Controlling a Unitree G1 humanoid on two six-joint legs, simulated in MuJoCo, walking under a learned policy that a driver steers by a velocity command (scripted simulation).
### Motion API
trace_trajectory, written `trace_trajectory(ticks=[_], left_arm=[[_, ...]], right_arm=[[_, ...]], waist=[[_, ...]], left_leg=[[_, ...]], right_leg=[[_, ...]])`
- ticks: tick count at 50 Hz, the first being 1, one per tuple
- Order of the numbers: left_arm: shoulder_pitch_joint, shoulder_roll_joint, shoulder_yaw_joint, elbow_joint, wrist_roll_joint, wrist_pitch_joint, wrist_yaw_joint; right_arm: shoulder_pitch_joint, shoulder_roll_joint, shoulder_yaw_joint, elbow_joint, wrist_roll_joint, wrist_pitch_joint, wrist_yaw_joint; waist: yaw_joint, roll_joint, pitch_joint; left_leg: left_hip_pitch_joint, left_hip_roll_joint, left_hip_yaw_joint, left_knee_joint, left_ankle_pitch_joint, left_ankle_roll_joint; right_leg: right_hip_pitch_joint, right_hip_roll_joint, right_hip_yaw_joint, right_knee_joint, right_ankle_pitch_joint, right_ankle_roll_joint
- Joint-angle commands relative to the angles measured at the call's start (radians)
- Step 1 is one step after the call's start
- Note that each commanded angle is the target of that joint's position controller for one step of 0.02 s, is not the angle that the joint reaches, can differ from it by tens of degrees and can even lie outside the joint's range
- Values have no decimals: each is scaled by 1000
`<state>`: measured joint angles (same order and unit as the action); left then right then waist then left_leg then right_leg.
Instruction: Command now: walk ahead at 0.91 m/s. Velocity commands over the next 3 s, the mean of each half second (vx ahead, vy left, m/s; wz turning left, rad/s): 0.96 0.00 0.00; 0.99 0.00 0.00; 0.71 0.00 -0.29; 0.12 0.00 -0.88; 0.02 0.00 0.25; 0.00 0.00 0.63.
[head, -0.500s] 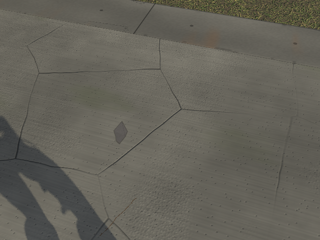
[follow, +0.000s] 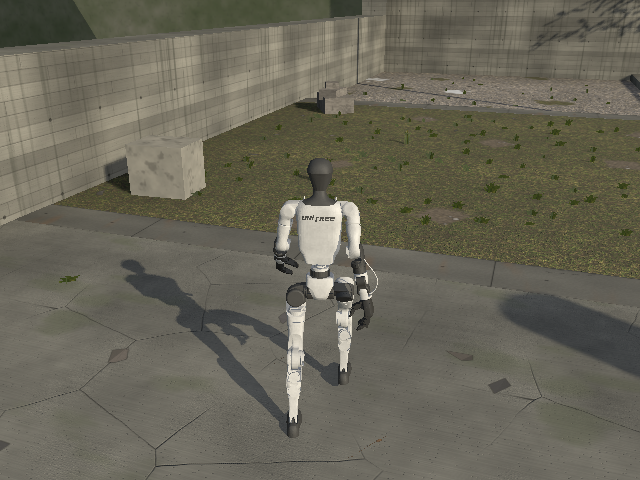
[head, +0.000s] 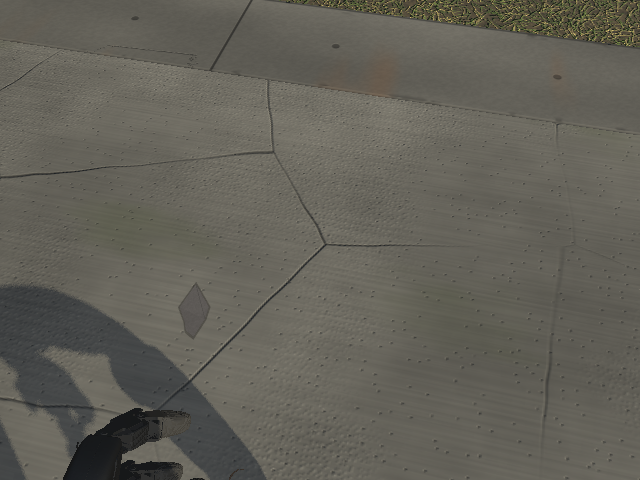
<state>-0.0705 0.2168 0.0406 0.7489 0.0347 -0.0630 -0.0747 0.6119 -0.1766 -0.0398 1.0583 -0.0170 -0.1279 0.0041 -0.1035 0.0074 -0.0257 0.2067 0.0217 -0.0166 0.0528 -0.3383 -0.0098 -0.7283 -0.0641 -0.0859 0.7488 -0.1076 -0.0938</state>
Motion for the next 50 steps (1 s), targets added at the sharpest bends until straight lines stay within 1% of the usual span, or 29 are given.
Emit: trace_trajectory(ticks=[1, 3, 4, 5, 6, 7, 8, 9, 11, 15, 18, 21, 23, 25, 27, 28, 29, 30, 31, 32, 33, 35, 36, 40, 42, 44, 47, 49, 50], left_arm=[[-2, 58, 10, -55, -2, 1, 22], [349, 127, 45, 43, -2, -4, 52], [534, 192, 72, 101, 11, -10, 65], [600, 300, 89, 120, 44, -20, 69], [578, 281, 86, 128, 13, -21, 48], [444, 222, 75, 130, 16, -23, 44], [384, 147, 60, 119, 4, -32, 40], [352, 113, 50, 126, 3, -40, 39], [364, 49, 27, 160, -6, -53, 44], [455, 56, 18, 194, -22, -72, 52], [533, 59, 10, 202, -33, -83, 48], [623, 86, 2, 225, -46, -91, 60], [642, 124, 2, 237, -40, -90, 70], [644, 165, 7, 243, -20, -75, 85], [606, 218, 21, 247, 8, -46, 105], [550, 224, 27, 235, 9, -35, 107], [534, 142, 12, 205, 10, -41, 96], [674, 6, -15, 168, -61, -59, 65], [553, 108, 0, 152, -52, -65, 77], [444, 118, 4, 122, -49, -68, 76], [412, 95, -2, 115, -38, -66, 72], [424, 41, -15, 104, 0, -36, 49], [414, 26, -19, 98, 8, -23, 39], [171, 52, -29, -4, 13, -13, 22], [74, 45, -42, -38, 3, -22, 14], [-1, 37, -53, -61, -11, -27, 6], [-30, 87, -42, -70, -11, -29, 19], [53, 127, -26, -56, -3, -28, 35], [200, 162, -9, -19, -5, -28, 47]], right_arm=[[-59, -182, -29, -49, 5, -18, 4], [-73, -229, -40, -42, -4, 0, -9], [-99, -223, -40, -54, -11, 7, -14], [-40, -30, 0, -103, 12, 4, 7], [-53, -86, -14, -130, 36, -21, 12], [-157, -125, -24, -160, 36, -16, 7], [-221, -132, -21, -168, 19, -14, 11], [-240, -108, -18, -167, 0, -6, 18], [-215, -57, -7, -171, -28, 26, 39], [-413, -69, 1, -247, -27, 59, 51], [-597, -65, 17, -316, -20, 48, 58], [-688, -56, 30, -333, -1, 49, 65], [-724, -79, 31, -354, 0, 40, 57], [-680, -122, 17, -345, -4, 41, 40], [-386, -192, -15, -268, -1, 42, 17], [-187, -225, -34, -206, -10, 46, 0], [-37, -304, -60, -181, -31, 52, -18], [-104, -331, -73, -182, -48, 51, -2], [-187, -251, -68, -187, -26, 50, 16], [-243, -191, -53, -180, -20, 39, 21], [-267, -138, -42, -164, -27, 30, 24], [-269, -96, -22, -135, -21, 14, 15], [-257, -93, -19, -121, -10, 5, 12], [-188, -138, -20, -101, 12, -18, 21], [-161, -140, -18, -103, 20, -25, 24], [-104, -166, -18, -85, 31, -34, 18], [-72, -209, -18, -70, 23, -26, 9], [-68, -249, -22, -62, 0, -7, -8], [-87, -273, -28, -60, -14, 7, -20]], waist=[[113, 130, 120], [280, 132, -78], [364, 91, -172], [277, -219, -288], [249, -271, -343], [178, -185, -123], [167, -43, -42], [128, 1, -4], [60, -44, 35], [71, -22, 164], [112, -9, 204], [148, -9, 182], [139, -50, 184], [104, -95, 98], [-42, -148, -73], [-141, -135, -154], [-163, -21, -250], [11, 309, -342], [-9, 112, -229], [11, 28, -91], [51, -66, -12], [129, -41, 45], [145, -16, 73], [117, 1, 190], [91, -10, 197], [64, 3, 201], [61, 38, 159], [122, 107, 57], [201, 137, -28]], left_leg=[[-201, 206, 5, 98, 930, 164], [-254, 192, 50, 543, 1150, 133], [-482, 142, 46, 864, 907, 126], [-816, -15, 13, 1291, 4, 108], [-916, -73, -133, 1433, -80, 147], [-1006, 7, -88, 1464, 47, 158], [-975, 55, -64, 1410, 134, 155], [-914, 86, -65, 1353, 152, 151], [-837, 123, -68, 1279, 149, 130], [-997, 142, 10, 1132, 272, 91], [-930, 111, 80, 822, 439, 81], [-818, 33, 166, 633, 533, 110], [-783, 5, 173, 522, 521, 137], [-712, -77, 199, 495, 393, 156], [-434, -115, 151, 485, 272, 190], [-217, -76, 123, 441, 236, 211], [22, 138, -103, 511, -44, 239], [261, 378, -739, 317, -280, 387], [174, 323, -730, 217, -312, 347], [17, 297, -566, 191, -188, 320], [-130, 264, -464, 160, -73, 296], [-329, 193, -329, 112, -36, 247], [-373, 170, -287, 82, -23, 240], [-451, 99, -113, -13, 224, 224], [-479, 55, -36, -25, 411, 191], [-433, 74, -8, -74, 605, 170], [-180, 108, 37, -21, 948, 148], [-47, 146, 47, 179, 1307, 135], [-36, 166, 44, 361, 1373, 133]], right_leg=[[276, 94, -84, -78, -34, -49], [667, 157, -86, -117, -95, -77], [955, 60, 22, -106, -187, -82], [1178, -253, 510, -254, -663, -125], [1108, -325, 966, -551, -836, -132], [958, -291, 820, -557, -768, -121], [792, -263, 654, -539, -579, -124], [665, -210, 540, -551, -459, -105], [507, -155, 414, -596, -407, -86], [478, -82, 247, -690, -211, -92], [473, -42, 143, -725, 62, -81], [606, -41, 80, -769, 426, -46], [746, -85, 61, -717, 716, -32], [900, -106, 46, -575, 1056, -20], [924, -139, 46, -201, 1194, -20], [814, -114, 25, 73, 1042, -27], [561, -26, 27, 450, 525, -47], [121, 161, 129, 796, -333, -7], [2, 82, 190, 789, -248, -48], [-14, 41, 177, 724, -163, -52], [25, 8, 178, 660, -142, -51], [109, -37, 182, 572, -135, -29], [106, -56, 173, 540, -138, -13], [-9, -94, 72, 299, 46, 31], [88, -66, 17, 80, 199, 32], [190, -22, -36, -73, 312, 9], [214, 43, -66, -196, 297, -28], [307, 116, -72, -200, 142, -53], [447, 136, -42, -199, 69, -71]])
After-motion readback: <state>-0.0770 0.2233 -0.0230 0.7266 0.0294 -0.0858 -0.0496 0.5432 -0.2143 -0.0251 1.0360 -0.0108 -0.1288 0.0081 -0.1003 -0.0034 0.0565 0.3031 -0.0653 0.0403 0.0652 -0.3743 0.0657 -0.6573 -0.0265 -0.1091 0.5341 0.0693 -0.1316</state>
